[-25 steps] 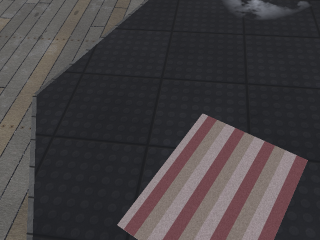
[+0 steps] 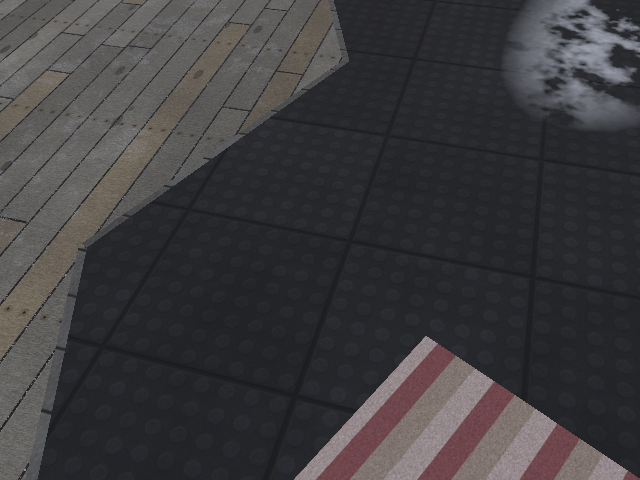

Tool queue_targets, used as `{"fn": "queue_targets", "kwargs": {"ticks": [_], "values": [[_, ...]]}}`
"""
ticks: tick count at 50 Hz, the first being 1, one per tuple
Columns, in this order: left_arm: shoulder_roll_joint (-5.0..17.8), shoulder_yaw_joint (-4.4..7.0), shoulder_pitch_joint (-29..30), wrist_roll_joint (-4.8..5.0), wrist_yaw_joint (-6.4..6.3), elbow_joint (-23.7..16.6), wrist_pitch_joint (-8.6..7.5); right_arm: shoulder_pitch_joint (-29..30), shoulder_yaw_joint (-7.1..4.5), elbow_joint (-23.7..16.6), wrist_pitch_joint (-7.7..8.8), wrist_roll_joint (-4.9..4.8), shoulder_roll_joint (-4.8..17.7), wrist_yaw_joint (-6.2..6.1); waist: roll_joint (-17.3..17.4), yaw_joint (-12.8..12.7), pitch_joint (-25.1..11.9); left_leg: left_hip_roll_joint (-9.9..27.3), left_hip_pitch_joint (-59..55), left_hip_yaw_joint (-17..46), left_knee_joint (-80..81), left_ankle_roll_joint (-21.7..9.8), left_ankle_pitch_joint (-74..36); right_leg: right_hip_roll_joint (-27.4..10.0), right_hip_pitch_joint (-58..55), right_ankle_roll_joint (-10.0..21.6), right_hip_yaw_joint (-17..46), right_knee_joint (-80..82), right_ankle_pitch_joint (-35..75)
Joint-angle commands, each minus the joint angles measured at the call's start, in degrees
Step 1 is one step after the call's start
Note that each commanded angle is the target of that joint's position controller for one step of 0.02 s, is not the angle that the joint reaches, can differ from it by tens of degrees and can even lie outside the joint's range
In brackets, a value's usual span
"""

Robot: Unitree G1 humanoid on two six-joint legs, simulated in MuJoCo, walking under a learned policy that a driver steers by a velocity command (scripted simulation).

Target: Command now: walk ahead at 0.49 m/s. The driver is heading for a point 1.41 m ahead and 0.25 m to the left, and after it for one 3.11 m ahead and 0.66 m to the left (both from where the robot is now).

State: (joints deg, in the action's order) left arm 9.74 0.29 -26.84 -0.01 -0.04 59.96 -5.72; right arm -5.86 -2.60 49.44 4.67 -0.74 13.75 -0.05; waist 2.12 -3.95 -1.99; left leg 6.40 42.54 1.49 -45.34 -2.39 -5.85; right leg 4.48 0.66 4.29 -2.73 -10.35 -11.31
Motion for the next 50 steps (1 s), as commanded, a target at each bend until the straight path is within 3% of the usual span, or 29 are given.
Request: {"fn": "queue_targets", "kwargs": {"ticks": [1,7,9,10,11,12,13,14,15,16,17,18,21,25,29,33,36,37,38,39,40,41,42,43,44,45,46,47,50], "values": [[8.92,1.76,-2.80,0.29,-0.73,-1.66,-0.11,8.92,-0.08,-4.87,1.01,-0.33,1.86,0.80,-4.83,-0.53,7.74,-0.77,3.12,-1.42,7.32,0.63,-3.10,-15.78,0.07,5.71,8.26,5.88,10.75],[10.27,2.52,-5.58,0.44,-0.96,-0.54,1.56,15.83,0.69,-8.12,2.36,-0.85,1.43,3.04,-6.05,-1.48,9.81,-2.98,2.64,-3.39,15.20,-1.41,4.84,-18.70,-9.72,5.96,7.37,-0.26,20.74],[11.68,2.92,-3.57,0.33,-1.04,-1.31,1.74,12.06,-0.01,-7.70,2.76,-0.72,3.24,3.30,-8.14,1.56,6.39,-5.90,-6.67,-5.49,16.47,-3.25,8.61,-18.60,-9.89,4.93,6.48,-5.90,38.01],[12.45,3.13,-2.51,0.18,-1.02,-1.66,1.93,6.67,-0.95,-6.39,2.83,-0.64,5.12,3.07,-9.65,4.60,2.49,-8.20,-14.83,-6.98,16.45,-4.46,9.65,-17.89,-9.55,4.25,5.83,-11.95,49.31],[12.27,2.93,-0.45,-0.11,-0.87,-2.42,2.12,-4.30,-2.44,-3.21,2.77,-0.77,8.05,2.62,-9.92,10.11,-3.69,-8.96,-29.25,-6.93,17.17,-6.50,7.59,-15.42,-5.20,2.67,3.91,-23.36,53.79],[11.12,2.20,1.12,-0.80,-0.61,-4.34,1.76,-16.64,-3.71,-0.48,2.47,0.11,12.53,1.83,-5.61,14.56,-12.67,1.75,-50.41,5.19,15.00,-10.56,6.91,-12.50,9.78,0.90,2.63,-41.25,37.06],[1.77,-0.32,-7.09,-0.44,0.47,-4.37,0.27,-21.44,-4.38,1.18,2.16,1.03,15.96,1.95,11.02,9.97,-23.13,17.08,-72.07,34.95,20.27,-20.79,16.99,-0.98,33.49,-2.76,4.43,-63.13,-10.29],[7.16,0.94,-3.70,1.39,0.67,-3.57,-1.54,-20.82,-2.96,1.62,1.97,0.71,10.31,1.76,8.28,11.99,-22.30,16.42,-70.13,41.16,26.47,-19.42,19.68,-1.86,39.77,-1.47,12.69,-71.05,-19.14],[11.09,2.04,3.08,2.85,0.67,-6.36,-2.45,-14.43,-2.14,0.70,1.96,0.20,7.87,1.49,6.94,10.51,-11.48,14.28,-60.69,30.44,27.82,-15.87,16.21,-5.49,43.64,-0.58,10.84,-71.27,-15.13],[11.68,2.22,7.17,2.76,0.18,-7.63,-2.64,-8.87,-1.41,-0.47,2.04,0.23,5.95,1.56,0.66,8.28,-6.63,12.19,-50.23,22.47,29.83,-13.97,10.23,-8.75,41.00,-0.52,8.90,-68.28,-9.60],[11.18,2.81,9.27,1.82,-0.34,-7.96,-2.11,-5.90,-0.64,-0.74,2.17,0.71,3.68,2.05,-2.73,6.09,-2.23,9.32,-41.74,16.76,32.25,-12.29,5.85,-10.35,38.37,-0.56,7.51,-64.84,-6.41],[9.38,2.84,6.70,1.33,-0.44,-7.93,-1.22,-5.23,-0.54,-0.26,2.45,1.28,3.60,2.22,0.27,3.62,-1.93,8.27,-37.02,13.68,33.99,-12.46,4.43,-12.03,34.25,-0.79,8.11,-62.47,-4.75],[6.65,2.84,5.89,1.28,-0.67,-7.98,0.76,-6.79,-0.66,1.79,2.70,0.98,4.09,2.19,0.44,1.57,1.63,5.90,-30.31,7.87,37.74,-12.58,2.83,-13.27,32.79,-1.95,6.86,-56.23,-3.42],[6.93,2.99,15.76,0.23,-0.57,-11.57,0.89,-10.80,-1.24,3.33,2.08,0.78,6.78,0.72,0.21,3.57,3.95,4.75,-31.43,3.87,38.98,-11.51,0.30,-13.57,38.51,-3.58,5.40,-41.80,8.75],[6.16,2.51,24.74,0.69,0.18,-13.75,0.44,-14.59,-1.47,4.59,1.65,0.01,8.25,0.13,0.60,6.54,5.05,3.55,-33.70,1.25,39.10,-9.38,3.46,-10.73,35.34,-3.43,2.95,-27.45,17.49],[7.13,2.46,30.62,1.18,1.37,-16.19,0.09,-17.97,-1.79,6.63,0.84,-0.46,8.56,-0.08,1.16,7.97,6.78,7.10,-42.10,2.62,36.09,-8.79,5.08,-9.97,37.59,-2.11,3.64,-21.55,14.36],[9.03,3.13,28.76,1.18,2.15,-16.57,-0.51,-16.89,-2.34,6.86,-0.01,-0.50,9.68,-0.38,2.20,5.62,5.15,8.88,-45.91,3.23,31.14,-7.38,-2.05,-8.37,32.56,0.11,2.60,-19.05,7.89],[10.39,3.92,24.38,1.09,2.11,-15.44,-0.65,-15.47,-2.37,6.55,-0.32,-0.46,9.93,-0.41,2.54,2.86,2.51,7.65,-45.59,1.88,25.91,-6.40,-10.99,-6.49,25.70,1.16,0.86,-17.99,6.91],[12.88,5.40,14.94,0.99,1.79,-12.42,-0.67,-14.87,-1.89,6.19,-0.63,-0.13,8.67,-0.40,1.69,-1.28,-3.03,4.53,-42.49,-0.38,15.15,-4.98,-16.85,-5.04,13.09,2.78,-0.14,-17.87,7.49],[17.55,6.77,3.70,0.35,1.26,-10.11,-0.61,-15.09,-0.88,4.61,-0.62,0.86,6.69,-0.44,-4.65,-4.80,-11.75,0.62,-30.69,-3.60,-3.35,-2.72,-4.11,-14.95,-4.78,6.69,11.18,-18.85,8.75],[21.70,7.54,-0.08,0.02,1.61,-8.78,-0.36,-22.42,1.46,4.50,0.77,0.57,-1.51,0.28,-20.50,-1.14,-18.91,-10.17,-7.18,-2.70,-23.26,0.88,32.74,-27.40,-24.00,16.35,38.88,-11.57,-1.43],[15.67,5.98,0.53,0.45,1.67,-9.11,-0.44,-19.74,0.16,5.31,2.15,-0.84,4.66,0.51,-15.10,-2.74,-18.60,-7.85,-0.38,5.32,-30.93,-0.13,38.20,-26.76,-23.47,15.17,44.07,-7.29,-7.30],[13.05,5.14,6.10,0.63,1.46,-10.25,-0.61,-13.94,-0.79,3.49,2.96,-2.00,8.23,0.63,-11.83,-1.96,-10.14,-4.72,3.16,4.58,-31.78,-1.29,33.41,-24.84,-16.04,12.03,35.00,-6.72,-4.35],[11.46,4.54,11.22,0.34,1.39,-11.47,-0.64,-11.07,-0.84,3.01,2.94,-1.98,8.08,0.19,-6.39,-0.09,-6.14,-1.62,0.63,3.43,-29.49,-1.40,27.81,-23.10,-7.45,10.22,27.27,-5.50,1.73],[9.02,3.87,14.40,-0.07,1.70,-11.72,-0.73,-8.84,-1.29,2.94,2.26,-0.95,7.47,-0.32,-3.22,1.44,-2.03,0.16,-2.12,3.01,-25.69,-1.56,24.20,-20.08,0.12,8.01,21.15,-3.27,6.25],[8.80,3.75,15.26,-0.67,1.70,-11.37,-1.06,-11.31,-1.42,3.20,1.33,-1.01,6.09,-0.38,-6.76,3.69,-1.96,1.59,-5.92,3.97,-23.69,-1.41,21.90,-19.88,3.78,8.00,17.82,-1.56,8.03],[7.54,3.56,14.60,-0.68,1.97,-10.68,-1.40,-12.39,-1.40,3.89,0.52,-0.92,5.00,-0.41,-6.43,3.95,-0.81,1.80,-8.23,4.29,-22.43,-1.43,21.23,-18.46,6.32,7.29,14.59,-0.56,12.47],[8.58,3.86,13.71,-0.72,1.77,-9.76,-1.56,-13.74,-1.38,4.10,-0.17,-1.18,3.59,-0.38,-7.25,4.91,-0.61,1.56,-8.27,4.34,-21.36,-1.05,20.27,-18.75,7.20,7.95,12.54,0.80,11.90],[10.51,4.50,12.09,-1.09,0.73,-8.50,-1.81,-9.24,-1.84,2.61,-1.31,-1.14,3.75,-0.60,-4.83,4.48,2.53,1.24,-2.57,6.49,-16.56,-0.40,14.01,-18.93,7.41,7.73,7.78,3.29,14.08]]}}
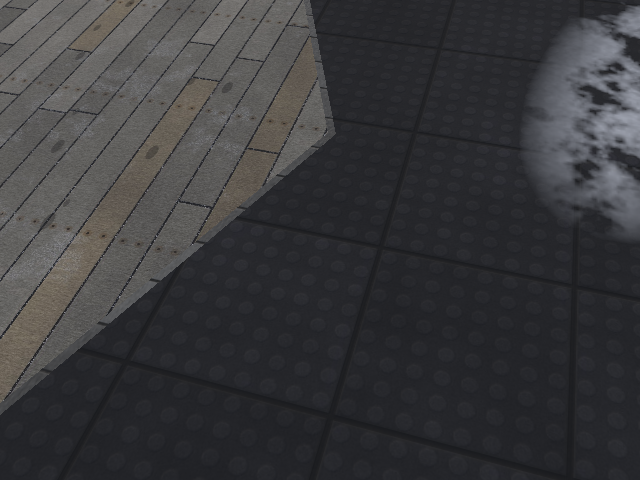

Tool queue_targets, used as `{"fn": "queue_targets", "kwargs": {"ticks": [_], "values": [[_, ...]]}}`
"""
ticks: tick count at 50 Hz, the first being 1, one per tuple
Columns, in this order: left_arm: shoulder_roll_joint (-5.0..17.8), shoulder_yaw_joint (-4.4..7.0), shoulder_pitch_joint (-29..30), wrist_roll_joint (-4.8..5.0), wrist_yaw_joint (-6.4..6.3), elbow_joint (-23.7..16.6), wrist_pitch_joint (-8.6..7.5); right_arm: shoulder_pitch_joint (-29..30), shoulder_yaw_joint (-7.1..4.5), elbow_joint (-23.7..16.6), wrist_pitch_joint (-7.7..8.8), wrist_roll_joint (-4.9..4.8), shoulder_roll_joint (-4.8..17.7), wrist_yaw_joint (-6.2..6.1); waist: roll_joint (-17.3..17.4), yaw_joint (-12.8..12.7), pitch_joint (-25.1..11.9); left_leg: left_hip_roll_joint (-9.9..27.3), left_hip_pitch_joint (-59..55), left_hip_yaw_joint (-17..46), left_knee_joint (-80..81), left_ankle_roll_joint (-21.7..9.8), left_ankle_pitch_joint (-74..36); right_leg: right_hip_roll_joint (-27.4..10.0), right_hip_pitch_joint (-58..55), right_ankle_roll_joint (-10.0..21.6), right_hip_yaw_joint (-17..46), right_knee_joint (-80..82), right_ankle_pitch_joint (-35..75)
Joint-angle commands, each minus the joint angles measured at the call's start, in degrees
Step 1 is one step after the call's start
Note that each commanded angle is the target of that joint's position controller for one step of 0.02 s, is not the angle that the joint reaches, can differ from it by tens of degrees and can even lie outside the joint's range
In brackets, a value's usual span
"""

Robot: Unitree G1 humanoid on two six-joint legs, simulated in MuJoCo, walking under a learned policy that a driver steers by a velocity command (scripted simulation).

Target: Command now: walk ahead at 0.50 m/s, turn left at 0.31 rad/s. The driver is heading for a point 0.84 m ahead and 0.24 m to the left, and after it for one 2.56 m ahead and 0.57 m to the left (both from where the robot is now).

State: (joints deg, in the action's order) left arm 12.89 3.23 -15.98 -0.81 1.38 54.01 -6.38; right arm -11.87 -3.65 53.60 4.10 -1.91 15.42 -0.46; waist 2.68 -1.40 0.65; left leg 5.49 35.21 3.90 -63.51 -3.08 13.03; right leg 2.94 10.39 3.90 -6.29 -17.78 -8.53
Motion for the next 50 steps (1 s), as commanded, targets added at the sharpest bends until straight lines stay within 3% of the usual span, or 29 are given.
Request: {"fn": "queue_targets", "kwargs": {"ticks": [1,4,7,12,15,16,17,18,19,20,21,22,23,24,26,30,33,35,39,41,42,43,44,45,46,47,48,50], "values": [[7.41,1.61,0.74,-0.28,-1.04,-2.23,-1.05,-1.82,-0.97,-2.09,-0.78,0.31,2.17,-0.13,-5.01,1.65,0.44,1.64,6.64,4.64,4.18,0.55,-7.56,-17.26,-3.31,7.76,9.78,10.98,12.05],[7.66,1.53,0.48,-0.19,-1.83,-1.89,-0.81,1.81,-1.12,-3.40,-0.48,0.65,1.79,0.52,-5.47,1.01,1.33,0.54,7.03,3.41,12.72,0.78,-15.94,-16.05,-4.39,5.95,4.52,11.75,12.64],[8.16,1.54,-1.62,0.13,-2.46,-0.98,-0.51,7.59,-0.54,-5.59,-0.40,0.95,0.58,1.45,-5.08,-1.08,3.33,0.22,6.36,-0.49,20.11,0.62,-20.02,-16.15,-6.25,4.85,0.70,12.45,12.79],[9.30,2.08,-5.73,0.91,-2.83,0.81,1.35,14.56,0.08,-10.34,-0.45,0.71,-0.28,3.23,-4.70,-3.16,5.70,-0.61,10.34,-4.79,26.09,-0.95,-13.32,-19.50,-17.18,4.36,-2.45,7.59,20.19],[11.47,2.71,-3.32,1.36,-3.31,-0.22,2.38,12.37,-0.82,-12.02,-0.63,0.54,1.54,4.16,-7.62,-0.02,2.39,-4.81,1.20,-10.14,26.97,-3.61,-4.97,-19.82,-18.41,2.73,-5.27,-1.38,44.43],[12.32,2.94,-2.44,1.45,-3.58,-0.66,2.78,8.21,-1.68,-11.57,-0.79,0.44,3.08,4.22,-8.99,2.60,-0.48,-7.17,-5.14,-11.74,26.64,-4.87,-2.34,-19.53,-17.81,2.08,-5.99,-8.01,53.50],[12.91,2.99,-0.89,1.63,-3.71,-1.21,3.13,0.28,-3.14,-9.91,-0.84,0.27,5.67,4.03,-8.71,7.18,-4.76,-9.45,-16.21,-12.17,29.87,-6.76,-4.27,-18.05,-14.75,0.78,-6.95,-18.61,55.72],[12.77,2.78,-0.31,1.55,-3.78,-2.21,2.85,-9.46,-5.28,-7.63,-1.14,0.41,10.18,2.99,-5.44,11.79,-9.86,-7.15,-33.61,-5.08,33.25,-9.60,-6.12,-15.55,-3.06,-1.63,-6.99,-34.13,43.07],[4.05,0.31,-4.72,-0.79,-2.62,-4.65,1.40,-11.85,-6.29,-6.91,-1.26,0.24,16.16,1.96,10.14,6.52,-14.28,7.95,-53.69,22.61,34.50,-18.05,-5.96,-5.41,22.17,-4.87,-4.54,-55.14,-12.65],[5.31,-0.13,-2.63,1.66,-1.56,-6.78,-1.57,-13.60,-5.33,-8.35,-0.57,1.08,14.60,2.06,9.09,7.31,-23.44,15.27,-61.45,45.97,45.46,-24.94,1.99,0.43,32.98,-4.90,9.31,-66.39,-25.89],[8.85,0.87,4.17,3.79,-0.97,-8.32,-3.24,-12.26,-4.32,-8.15,-0.14,1.66,10.36,1.92,4.49,9.06,-16.50,12.59,-57.96,37.27,46.54,-20.52,-0.22,-3.58,38.93,-3.00,12.54,-65.97,-20.66],[8.93,0.75,5.98,3.61,-1.04,-8.89,-3.78,-8.05,-3.57,-8.95,0.26,1.12,7.55,1.87,0.26,6.92,-10.93,10.01,-49.37,28.43,46.34,-17.64,-4.36,-6.43,37.84,-1.96,12.06,-60.66,-15.14],[8.87,1.13,6.24,2.11,-1.57,-8.26,-3.53,-3.17,-2.93,-10.33,0.43,0.97,5.78,2.05,-4.00,3.98,-7.11,7.63,-39.52,22.60,47.17,-15.76,-10.18,-8.48,33.33,-2.32,11.54,-55.33,-12.26],[9.42,1.75,5.23,1.07,-1.87,-8.29,-2.68,-0.68,-2.36,-11.35,0.50,1.30,4.47,1.93,-4.32,1.89,-5.43,6.14,-32.96,19.26,48.70,-15.29,-14.69,-9.72,28.89,-2.95,11.58,-52.10,-10.49],[8.44,1.98,3.75,0.54,-1.90,-9.10,-1.12,-0.09,-2.44,-11.84,0.57,1.32,5.62,1.49,-2.71,-0.34,-4.01,4.97,-26.32,16.68,50.31,-15.66,-19.12,-10.31,25.05,-4.79,11.11,-46.64,-10.03],[6.22,1.34,11.85,-0.25,-2.29,-12.15,-0.04,-3.97,-3.15,-11.55,0.47,0.82,8.48,0.06,-1.21,1.78,-1.16,0.75,-20.73,10.63,51.08,-12.91,-21.17,-7.89,24.76,-7.09,8.67,-30.39,2.66],[4.97,0.74,17.71,0.34,-1.72,-14.10,-0.31,-6.71,-3.15,-11.19,-0.07,0.59,8.35,-0.25,1.35,4.38,-0.89,-1.47,-19.98,9.71,49.77,-10.01,-15.76,-4.73,20.88,-6.63,8.20,-17.84,12.71],[5.68,0.81,20.58,0.94,-1.32,-15.52,-0.54,-8.49,-3.09,-10.66,-0.25,0.43,8.24,-0.23,2.46,5.58,-0.74,-0.60,-21.60,12.13,48.72,-9.29,-13.03,-3.59,19.69,-6.24,8.60,-14.11,14.38],[7.67,1.12,21.39,0.90,0.00,-16.56,-1.80,-10.83,-2.69,-9.53,-0.69,0.69,7.16,-0.76,3.41,5.79,-0.89,3.35,-30.55,16.88,43.21,-8.68,-12.86,-3.74,19.87,-3.86,9.45,-9.62,10.17],[8.88,1.68,16.82,0.78,0.04,-15.67,-2.37,-9.77,-2.70,-9.74,-1.00,0.97,7.47,-0.83,5.00,2.96,-2.02,3.13,-32.34,17.35,38.91,-7.62,-21.72,-2.57,13.81,-1.54,7.63,-7.15,6.51],[10.61,2.51,10.87,0.22,-0.22,-14.16,-2.63,-8.72,-2.23,-10.35,-0.94,1.14,6.33,-0.63,4.44,0.09,-6.03,0.28,-31.24,15.36,32.30,-6.20,-28.51,-3.25,4.42,0.64,7.89,-6.67,7.79],[13.44,3.31,1.31,-0.42,-0.57,-13.00,-2.62,-7.37,-1.37,-11.73,-0.73,1.96,4.79,-0.40,0.71,-4.35,-13.59,-2.73,-23.70,11.84,18.07,-4.21,-22.42,-11.15,-10.62,4.66,15.53,-9.29,9.89],[17.68,4.82,-7.12,-0.60,-0.41,-10.19,-1.84,-16.45,-0.32,-11.34,-0.02,0.24,1.43,-0.18,-16.68,-2.92,-22.18,-11.13,-2.36,5.69,-2.51,0.54,2.24,-23.19,-32.44,14.91,39.39,-6.74,-0.78],[13.06,3.72,-7.64,1.23,0.07,-9.55,-1.48,-16.42,-0.43,-10.56,0.43,-0.16,4.45,-0.17,-17.44,-3.40,-19.61,-9.91,6.72,7.83,-9.56,0.63,19.78,-25.78,-32.49,14.86,50.27,-0.50,-12.93],[9.61,2.71,-3.96,1.81,-0.09,-10.30,-1.13,-9.84,-1.32,-11.53,0.49,-0.36,8.11,-0.01,-10.96,-4.11,-10.22,-7.12,10.61,7.85,-12.65,0.44,15.44,-23.83,-24.64,12.07,43.56,0.74,-17.40],[8.70,2.10,0.06,1.24,-0.23,-11.26,-0.54,-5.30,-1.18,-12.70,0.51,0.26,7.86,-0.02,-5.76,-2.89,-5.32,-4.52,9.56,5.01,-11.38,0.38,10.92,-21.64,-16.39,10.36,36.73,2.09,-13.73],[7.68,1.58,2.40,0.83,-0.11,-11.28,-0.21,-2.70,-1.22,-13.57,0.63,1.33,7.00,0.11,-3.86,-1.48,-1.25,-2.63,8.46,3.46,-7.45,0.45,7.97,-19.38,-9.36,9.98,32.15,4.18,-8.74],[6.80,1.05,3.65,0.32,0.04,-11.02,-0.43,-4.20,-1.19,-13.41,0.42,1.35,5.20,0.26,-6.69,1.06,-0.74,0.03,3.11,2.31,-2.14,0.75,5.42,-16.36,-2.98,9.25,26.36,6.50,-0.92]]}}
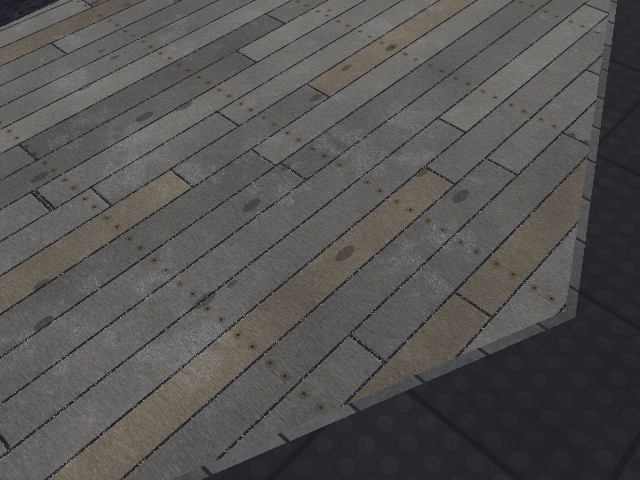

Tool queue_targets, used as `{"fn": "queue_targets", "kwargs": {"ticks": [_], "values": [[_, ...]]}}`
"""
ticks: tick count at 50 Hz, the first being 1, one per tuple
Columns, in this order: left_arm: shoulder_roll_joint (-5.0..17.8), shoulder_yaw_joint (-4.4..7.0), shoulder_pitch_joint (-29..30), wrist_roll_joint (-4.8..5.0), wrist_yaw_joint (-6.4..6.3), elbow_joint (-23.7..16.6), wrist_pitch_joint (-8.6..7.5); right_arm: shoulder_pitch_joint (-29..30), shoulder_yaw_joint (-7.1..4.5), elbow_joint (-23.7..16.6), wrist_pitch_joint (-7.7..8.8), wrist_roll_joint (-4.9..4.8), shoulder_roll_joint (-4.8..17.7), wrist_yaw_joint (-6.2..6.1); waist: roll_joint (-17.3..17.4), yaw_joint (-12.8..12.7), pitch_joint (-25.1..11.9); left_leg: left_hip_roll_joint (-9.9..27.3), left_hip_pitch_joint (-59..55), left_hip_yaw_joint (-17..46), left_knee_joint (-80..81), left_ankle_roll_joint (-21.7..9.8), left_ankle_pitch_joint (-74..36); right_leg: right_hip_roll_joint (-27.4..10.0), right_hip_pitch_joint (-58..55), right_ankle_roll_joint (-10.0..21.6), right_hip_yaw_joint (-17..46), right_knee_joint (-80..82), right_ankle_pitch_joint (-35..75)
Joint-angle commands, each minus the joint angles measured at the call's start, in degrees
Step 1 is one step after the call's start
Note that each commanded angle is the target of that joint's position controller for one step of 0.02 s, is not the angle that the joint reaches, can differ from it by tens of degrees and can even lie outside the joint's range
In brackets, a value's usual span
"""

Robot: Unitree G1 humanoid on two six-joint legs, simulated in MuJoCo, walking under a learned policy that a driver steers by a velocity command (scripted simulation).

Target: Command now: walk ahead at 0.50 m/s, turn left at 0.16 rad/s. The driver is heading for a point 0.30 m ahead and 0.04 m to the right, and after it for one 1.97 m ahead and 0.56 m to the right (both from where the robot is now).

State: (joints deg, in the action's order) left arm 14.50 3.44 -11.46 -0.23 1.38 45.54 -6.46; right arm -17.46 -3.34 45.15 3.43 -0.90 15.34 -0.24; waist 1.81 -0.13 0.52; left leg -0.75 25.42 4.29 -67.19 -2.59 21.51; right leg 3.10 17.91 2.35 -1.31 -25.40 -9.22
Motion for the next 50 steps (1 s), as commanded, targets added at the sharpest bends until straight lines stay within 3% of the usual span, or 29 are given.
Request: {"fn": "queue_targets", "kwargs": {"ticks": [1,6,8,11,13,15,16,17,18,19,20,21,22,23,24,25,27,31,33,35,36,37,38,39,40,41,42,44,50], "values": [[5.44,0.88,-1.29,0.00,0.10,-2.08,-0.47,0.80,-1.26,-4.78,0.93,0.24,4.15,0.08,-6.66,0.21,-1.01,6.59,12.07,0.95,3.73,0.55,-3.47,-15.84,-9.50,11.02,18.99,14.92,2.71],[9.28,1.84,-4.33,0.85,-0.59,-0.26,-0.06,8.71,-0.01,-7.19,1.18,0.80,1.85,0.24,-5.57,-1.63,-0.50,7.15,11.56,-1.82,21.14,2.12,-16.20,-14.28,-8.84,10.48,10.21,17.38,11.94],[9.31,1.68,-6.22,1.19,-0.84,0.77,0.61,12.69,0.21,-8.15,1.57,0.99,1.35,0.47,-5.54,-2.74,0.64,4.77,7.30,-3.26,28.75,2.68,-21.38,-12.25,-7.30,9.05,7.38,15.39,20.43],[9.66,1.63,-10.33,1.54,-1.23,2.66,1.92,15.96,-0.08,-9.27,2.15,0.85,2.04,1.07,-6.87,-3.67,-0.50,1.51,3.46,-3.25,34.61,2.77,-25.14,-12.45,-10.19,7.66,7.94,10.47,25.76],[10.15,1.75,-9.70,1.77,-1.67,2.57,2.68,15.76,-0.73,-9.57,2.50,1.09,3.74,1.33,-7.88,-2.32,-1.48,0.64,0.48,-1.99,38.53,1.77,-23.96,-12.98,-12.12,5.98,10.47,6.12,24.93],[10.29,1.83,-7.01,1.97,-2.09,1.32,3.00,9.36,-1.90,-7.62,2.76,1.88,6.39,0.84,-7.55,1.67,-4.80,0.61,-10.68,-2.58,44.02,-0.26,-29.60,-10.34,-10.34,3.03,10.69,-1.80,24.63],[8.05,1.13,-6.61,1.10,-2.11,-0.26,2.66,4.04,-2.83,-7.07,2.83,2.77,10.01,0.15,-3.85,3.51,-10.38,7.44,-22.93,1.95,41.34,-2.90,-46.53,-6.62,-4.00,0.50,8.94,-11.73,15.31],[2.80,-0.45,-13.10,0.18,-1.98,-0.64,2.21,-0.30,-3.51,-7.43,1.77,4.01,13.56,-0.63,9.33,2.92,-18.83,24.02,-42.02,15.08,36.00,-11.31,-67.98,-0.63,13.12,-3.44,4.72,-31.03,-16.72],[5.31,-0.40,-17.28,1.27,-1.93,-0.26,2.33,-1.18,-2.92,-7.88,0.51,2.64,11.26,-0.43,14.57,3.32,-27.56,28.90,-44.25,22.91,37.16,-15.80,-62.82,-0.95,17.19,-4.31,7.46,-42.23,-34.14],[9.52,1.10,-14.42,2.12,-2.11,-0.24,3.19,0.79,-2.25,-8.21,-0.35,1.93,8.67,-0.34,8.71,3.55,-22.76,25.24,-38.50,18.96,39.78,-14.22,-52.63,-3.25,20.15,-5.13,7.88,-46.94,-30.81],[9.15,1.30,-10.71,2.10,-2.55,-1.23,4.24,3.97,-1.65,-8.19,-0.80,1.43,6.91,-0.57,6.27,2.57,-16.78,22.53,-32.63,14.75,41.84,-12.33,-44.07,-4.78,22.89,-5.79,5.81,-47.51,-27.11],[8.47,1.54,-7.56,1.29,-3.24,-1.44,5.98,7.89,-0.90,-7.64,-1.13,1.36,4.74,-0.53,2.02,1.44,-10.34,17.83,-23.87,9.45,45.90,-9.23,-34.25,-6.17,21.58,-5.82,4.79,-44.80,-24.08],[7.70,1.76,-10.56,1.30,-3.61,-1.59,7.46,10.52,-1.08,-7.77,-0.99,2.07,5.60,-0.44,7.71,-1.32,-8.86,19.12,-16.73,7.66,47.92,-10.66,-32.29,-7.25,17.28,-6.72,5.07,-45.06,-21.66],[6.14,1.38,-12.62,1.30,-3.83,-1.74,8.60,13.49,-1.56,-7.66,-1.10,2.41,6.71,-0.29,9.97,-2.92,-7.40,18.95,-10.98,5.81,51.00,-11.77,-27.05,-7.43,13.79,-7.64,3.61,-43.69,-19.17],[6.16,1.62,-12.29,1.10,-3.83,-2.00,9.04,14.55,-1.67,-7.53,-1.00,2.55,6.35,-0.34,9.58,-2.95,-6.15,17.40,-7.65,2.75,52.40,-11.44,-23.98,-7.35,11.64,-7.65,2.84,-42.26,-17.11],[6.28,1.89,-11.15,1.19,-3.92,-2.49,9.25,15.14,-1.71,-7.20,-0.98,2.76,6.33,-0.67,7.77,-3.12,-6.13,16.74,-6.53,0.84,52.82,-10.91,-22.21,-7.10,10.52,-7.12,2.03,-40.13,-15.65],[5.65,1.71,-7.63,0.71,-3.50,-4.29,9.28,15.09,-1.99,-6.49,-0.77,2.21,7.09,-1.12,5.47,-2.21,-6.44,18.08,-7.46,-1.29,52.63,-11.17,-24.73,-8.23,9.69,-6.07,2.10,-33.70,-11.92],[6.24,1.73,-3.90,0.72,-1.97,-6.72,9.43,14.96,-2.70,-5.15,-1.72,1.39,9.28,-1.71,5.76,-1.29,-7.60,19.65,-9.47,-3.61,52.38,-10.56,-21.81,-7.84,4.38,-4.00,0.36,-23.77,-8.58],[7.08,2.13,-3.23,0.71,-1.33,-7.64,9.79,14.52,-2.97,-4.36,-2.26,0.59,10.07,-1.52,5.88,-1.28,-6.98,20.37,-11.16,-4.02,50.87,-9.23,-19.33,-7.14,2.56,-2.57,-0.74,-18.78,-8.87],[7.10,2.59,-5.34,0.43,-0.88,-7.13,9.83,14.67,-3.05,-3.49,-2.92,-0.38,10.05,-1.48,4.55,-2.76,-6.60,18.83,-10.56,-6.33,46.38,-5.91,-14.57,-4.96,-3.18,-0.20,-2.98,-9.13,-4.25],[8.46,3.25,-6.88,0.02,-1.14,-6.68,9.78,12.50,-2.73,-2.34,-3.32,-0.43,8.34,-1.41,1.60,-2.80,-5.67,16.39,-7.94,-8.56,41.22,-2.51,-9.71,-4.25,-6.84,1.67,-1.37,-4.16,-0.97],[13.92,4.63,-7.65,-0.15,-2.07,-7.50,9.58,10.43,-2.04,-2.13,-3.71,0.81,5.24,-1.10,-12.34,-1.29,-3.52,9.63,1.11,-15.07,25.85,3.33,0.14,-14.44,-11.15,6.05,14.27,4.53,11.87],[19.38,5.30,-6.16,-1.11,-2.29,-9.68,9.06,13.90,-1.95,-5.47,-3.58,2.00,5.39,-1.51,-22.32,-1.54,-1.19,0.83,15.28,-11.88,12.70,6.61,15.74,-25.39,-11.53,16.39,31.49,8.15,17.47],[16.82,4.67,-6.67,-2.13,-1.89,-9.94,7.63,17.73,-2.63,-5.92,-3.48,1.92,7.50,-1.80,-15.25,-4.02,-3.73,1.24,15.59,-3.55,4.00,5.58,15.46,-24.19,-9.64,17.74,30.52,8.96,14.12],[15.51,4.18,-4.46,-1.86,-1.85,-10.13,6.51,16.74,-2.99,-5.56,-3.62,0.94,7.84,-1.90,-12.78,-2.08,-3.71,1.97,15.79,-1.52,1.88,4.47,10.24,-21.33,-9.15,14.71,25.99,8.40,12.08],[13.90,3.88,-1.05,-0.63,-2.06,-10.83,6.11,14.63,-3.30,-3.94,-3.84,1.05,7.82,-2.35,-9.25,-0.32,-4.11,2.72,15.60,-0.72,2.22,4.25,5.54,-18.53,-9.23,11.32,22.61,7.40,9.69],[12.25,3.27,1.15,0.37,-2.35,-11.40,6.17,13.96,-3.57,-3.33,-4.01,1.58,8.43,-2.71,-9.20,0.31,-4.38,2.89,15.09,-0.47,2.67,4.53,2.69,-17.53,-8.90,9.76,20.99,6.90,10.81],[11.12,2.64,1.51,0.18,-2.93,-12.11,6.45,12.83,-3.57,-3.03,-3.76,1.55,7.73,-2.53,-9.02,1.12,-6.37,1.60,11.34,-0.79,1.61,5.24,-0.78,-15.48,-7.87,9.59,18.93,6.16,15.42],[12.71,3.46,-0.72,0.59,-3.90,-13.04,7.34,15.49,-2.44,-4.05,-3.02,0.81,5.51,-1.76,-9.88,-0.93,-6.51,-0.06,8.08,0.43,18.39,6.93,-2.95,-14.03,-11.01,10.17,21.91,4.86,10.56]]}}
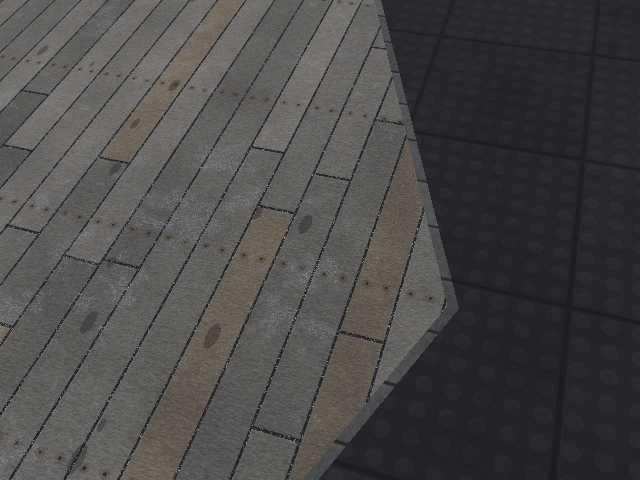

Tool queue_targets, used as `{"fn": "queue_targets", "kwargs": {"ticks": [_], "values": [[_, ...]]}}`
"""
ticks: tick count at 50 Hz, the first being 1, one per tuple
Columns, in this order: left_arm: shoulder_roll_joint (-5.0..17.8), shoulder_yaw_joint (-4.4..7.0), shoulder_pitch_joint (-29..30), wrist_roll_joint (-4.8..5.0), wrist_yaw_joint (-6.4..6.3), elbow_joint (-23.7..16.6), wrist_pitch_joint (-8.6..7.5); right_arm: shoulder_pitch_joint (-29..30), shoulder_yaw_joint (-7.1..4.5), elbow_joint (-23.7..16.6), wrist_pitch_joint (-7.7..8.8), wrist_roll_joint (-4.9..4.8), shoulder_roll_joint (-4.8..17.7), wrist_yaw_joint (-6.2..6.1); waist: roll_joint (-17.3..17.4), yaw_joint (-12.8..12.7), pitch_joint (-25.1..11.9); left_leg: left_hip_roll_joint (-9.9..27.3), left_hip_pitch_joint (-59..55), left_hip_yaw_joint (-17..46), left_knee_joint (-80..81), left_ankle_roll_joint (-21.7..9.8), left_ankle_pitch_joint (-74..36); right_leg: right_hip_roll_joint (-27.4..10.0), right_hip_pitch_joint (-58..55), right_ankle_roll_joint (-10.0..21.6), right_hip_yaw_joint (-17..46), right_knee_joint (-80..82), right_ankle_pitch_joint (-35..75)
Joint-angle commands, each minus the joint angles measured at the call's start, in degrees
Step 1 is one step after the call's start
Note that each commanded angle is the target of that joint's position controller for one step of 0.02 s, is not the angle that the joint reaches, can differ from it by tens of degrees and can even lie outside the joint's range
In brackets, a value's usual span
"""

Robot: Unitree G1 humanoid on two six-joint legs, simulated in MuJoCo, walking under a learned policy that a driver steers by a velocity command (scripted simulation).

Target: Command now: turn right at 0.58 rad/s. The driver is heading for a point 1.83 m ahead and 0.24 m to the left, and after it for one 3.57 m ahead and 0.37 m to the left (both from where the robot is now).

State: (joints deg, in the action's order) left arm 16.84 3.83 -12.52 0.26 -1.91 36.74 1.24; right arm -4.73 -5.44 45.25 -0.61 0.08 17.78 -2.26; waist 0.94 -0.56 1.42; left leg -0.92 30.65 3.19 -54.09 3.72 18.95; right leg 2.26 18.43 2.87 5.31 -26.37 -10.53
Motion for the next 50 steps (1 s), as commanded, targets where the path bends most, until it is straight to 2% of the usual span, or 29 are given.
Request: {"fn": "queue_targets", "kwargs": {"ticks": [1,6,8,9,10,11,12,13,14,16,18,20,21,23,24,25,26,27,28,29,32,41,50], "values": [[10.64,3.20,0.46,0.02,-0.55,-4.53,-0.17,2.82,-0.30,-4.19,1.13,-0.27,3.20,0.49,-9.44,-0.67,-7.15,-0.19,1.18,1.58,7.31,0.65,0.14,-13.11,-10.50,9.92,16.32,5.78,10.84],[9.49,2.57,1.71,-0.18,0.37,-5.02,0.46,0.61,-0.18,-3.74,1.68,-0.70,4.07,1.71,-10.32,-1.17,-7.76,-0.09,-7.25,0.25,15.45,-0.39,1.79,-13.16,-8.70,10.12,19.22,3.42,15.29],[8.78,2.08,3.20,0.28,0.42,-5.08,0.72,-1.55,0.03,-3.29,2.14,-0.55,3.50,2.31,-9.64,0.56,-7.75,-0.21,-12.59,-0.83,25.10,-1.82,-3.79,-11.59,-8.01,8.54,19.19,1.30,16.10],[8.19,1.80,3.11,0.52,0.33,-4.92,0.79,-2.97,0.05,-2.91,2.37,-0.16,3.59,2.55,-8.73,1.49,-7.48,0.55,-17.28,-0.84,31.94,-3.01,-10.95,-9.98,-6.15,6.55,18.44,0.38,13.04],[6.58,1.29,1.58,-0.07,0.26,-4.76,0.59,-4.07,-0.32,-3.07,2.45,0.84,5.91,2.47,-4.92,0.87,-8.11,6.19,-22.73,3.67,33.56,-5.12,-16.48,-7.26,-2.28,3.46,16.06,-2.81,5.19],[4.11,0.57,-1.88,-1.25,0.53,-4.79,0.09,-3.22,-0.89,-3.84,2.14,1.61,9.88,2.11,7.80,-2.61,-8.32,16.13,-26.60,13.75,33.99,-10.14,-29.02,0.76,3.91,-0.12,8.02,-12.12,-12.27],[6.28,1.25,0.78,-1.01,0.44,-6.07,-0.41,-2.09,-0.31,-3.35,2.19,2.39,8.17,2.14,14.48,-1.65,-5.96,22.30,-20.76,21.52,36.15,-18.80,-28.48,2.28,7.34,-2.79,3.13,-17.01,-22.78],[9.99,2.40,2.10,-0.68,0.16,-5.16,-0.46,-0.90,0.19,-4.42,2.54,2.13,6.29,2.09,10.30,0.11,-4.67,21.50,-19.93,20.87,37.02,-20.29,-26.04,0.69,7.72,-4.56,3.78,-25.40,-23.90],[10.43,2.99,2.35,-0.19,0.07,-4.49,-0.23,-0.42,0.13,-4.19,2.62,1.41,6.49,1.82,8.44,0.08,-4.15,19.37,-20.82,18.32,36.30,-18.89,-25.27,0.98,9.58,-5.55,3.81,-30.22,-22.41],[7.68,2.60,0.71,-0.36,-0.14,-2.98,0.75,0.91,0.56,-4.05,2.70,0.06,5.81,1.63,6.61,-0.55,-3.38,16.66,-21.64,13.85,34.83,-16.67,-26.92,-0.19,10.21,-7.40,4.68,-32.81,-19.32],[3.96,1.32,0.37,-0.26,0.19,-2.42,0.87,1.25,1.02,-3.36,2.07,0.03,4.67,1.67,7.04,-0.89,-3.76,12.91,-21.32,8.42,33.83,-15.11,-29.45,-1.32,6.35,-8.19,0.97,-25.63,-17.21],[1.73,0.25,2.86,-0.12,0.51,-2.69,0.48,-0.18,1.07,-2.69,1.27,0.20,4.58,1.70,9.08,1.16,-4.87,11.38,-22.35,6.41,32.39,-14.68,-31.70,-2.23,1.67,-8.24,-2.49,-15.72,-15.73],[2.25,0.41,3.08,0.24,0.54,-2.48,0.42,-1.44,1.02,-2.25,0.97,0.19,5.12,1.73,9.51,1.75,-5.48,11.65,-23.19,6.90,31.71,-14.94,-32.26,-2.01,-0.29,-8.16,-3.39,-11.43,-13.75],[2.91,0.73,0.47,0.33,0.61,-0.78,0.41,-1.72,1.35,-1.66,0.73,-0.56,5.17,1.87,8.72,0.16,-5.43,10.94,-22.49,6.72,30.29,-13.52,-29.64,-1.27,-6.82,-6.75,-5.05,3.32,-1.93],[4.11,0.85,0.52,-0.21,0.55,-0.59,0.44,-3.49,1.62,-1.06,1.12,-0.69,4.65,1.97,7.49,0.57,-5.37,10.39,-20.65,6.99,30.53,-11.31,-25.89,-2.15,-10.94,-5.50,-3.26,6.81,3.71],[6.93,1.22,0.44,-0.81,0.14,-1.24,0.49,-4.50,2.09,-0.95,1.87,0.16,3.85,2.28,3.18,1.48,-6.63,9.02,-17.14,5.78,29.42,-8.09,-20.31,-6.54,-15.97,-3.80,1.43,4.95,14.12],[9.82,1.86,1.07,-0.99,0.02,-0.84,0.65,-6.70,2.24,-0.65,2.70,0.95,3.15,2.80,-4.78,4.34,-6.92,4.66,-15.82,1.35,29.37,-5.26,-12.86,-8.54,-15.37,-0.84,2.85,0.51,15.95],[6.28,1.26,1.77,-1.21,0.70,-0.39,0.44,-4.33,2.65,-0.21,2.83,1.16,2.49,2.83,-6.76,2.56,-6.86,3.27,-19.93,-1.02,29.45,-2.93,-9.22,-7.86,-10.07,0.66,2.88,1.01,6.13],[4.35,0.65,1.81,-1.56,1.16,-0.74,0.18,-2.11,2.24,0.11,2.64,0.84,4.36,2.74,-3.78,1.02,-4.35,2.96,-19.45,-1.26,28.15,-2.49,-8.26,-6.68,-7.61,0.21,2.44,2.33,1.69],[4.36,0.50,1.53,-1.91,1.21,-0.05,-0.17,-1.06,2.39,0.14,2.35,0.59,3.42,2.50,-4.00,1.12,-3.30,3.05,-19.54,-1.48,27.59,-2.82,-8.88,-6.21,-6.36,-0.74,2.25,2.58,0.87],[4.16,0.19,0.80,-1.42,1.07,0.75,-1.44,-2.11,2.42,1.33,1.34,0.54,3.10,1.70,-5.54,1.55,-0.91,3.20,-19.38,-1.03,27.33,-2.64,-10.44,-5.87,-4.05,-1.49,1.97,2.75,1.57],[3.18,-0.45,-0.40,-1.18,0.74,2.80,-2.19,-3.74,2.22,6.41,1.02,0.28,3.11,0.88,-2.41,1.46,-0.28,3.31,-19.85,-0.90,27.87,-1.53,-11.02,-5.14,-4.14,-1.19,1.71,3.00,0.36],[2.41,-0.68,-1.34,-0.93,0.69,6.30,-2.31,-5.25,2.15,11.02,0.93,0.07,3.30,0.23,-1.66,1.53,-0.56,3.41,-20.28,-0.86,28.33,-1.38,-12.08,-4.19,-5.24,-1.19,0.41,2.97,2.39]]}}
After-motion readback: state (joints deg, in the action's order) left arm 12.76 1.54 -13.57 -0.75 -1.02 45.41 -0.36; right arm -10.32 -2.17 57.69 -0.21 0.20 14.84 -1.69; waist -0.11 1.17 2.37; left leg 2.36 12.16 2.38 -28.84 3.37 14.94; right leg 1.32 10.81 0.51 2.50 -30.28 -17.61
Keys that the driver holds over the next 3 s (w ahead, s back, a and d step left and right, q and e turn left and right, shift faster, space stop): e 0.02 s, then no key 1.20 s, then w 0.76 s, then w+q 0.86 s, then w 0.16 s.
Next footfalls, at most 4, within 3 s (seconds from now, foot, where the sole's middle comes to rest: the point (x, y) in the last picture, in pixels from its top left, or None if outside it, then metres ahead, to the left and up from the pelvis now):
0.20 left None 0.06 0.15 -0.78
0.50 right None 0.01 -0.12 -0.78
1.92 right None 0.41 -0.15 -0.78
2.46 left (324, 356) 0.73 0.08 -0.78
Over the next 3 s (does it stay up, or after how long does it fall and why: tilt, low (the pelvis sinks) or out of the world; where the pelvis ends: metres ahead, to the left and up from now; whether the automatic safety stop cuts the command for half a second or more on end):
stays up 0.89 0.01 -0.02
